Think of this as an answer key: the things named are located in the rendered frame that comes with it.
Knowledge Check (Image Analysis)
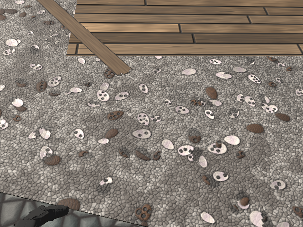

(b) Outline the robot left hand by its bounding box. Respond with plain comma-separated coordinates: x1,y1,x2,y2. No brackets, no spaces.
13,205,69,227

